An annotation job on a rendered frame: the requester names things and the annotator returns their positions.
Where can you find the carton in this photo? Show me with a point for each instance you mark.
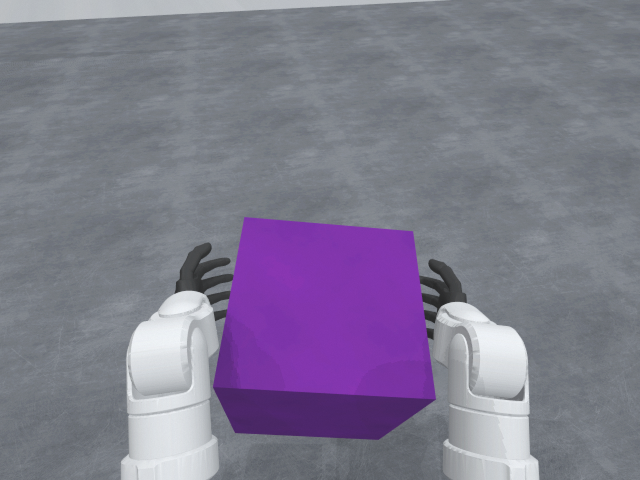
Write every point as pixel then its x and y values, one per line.
pixel 325 332

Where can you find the robot left forearm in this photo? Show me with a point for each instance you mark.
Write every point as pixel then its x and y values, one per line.
pixel 168 387

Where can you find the right robot hand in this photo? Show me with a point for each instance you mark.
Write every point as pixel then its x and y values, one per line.
pixel 450 290

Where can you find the left robot hand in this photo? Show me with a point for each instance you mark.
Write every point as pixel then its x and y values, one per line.
pixel 192 272

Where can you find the robot right forearm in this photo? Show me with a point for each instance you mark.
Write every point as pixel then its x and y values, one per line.
pixel 488 392

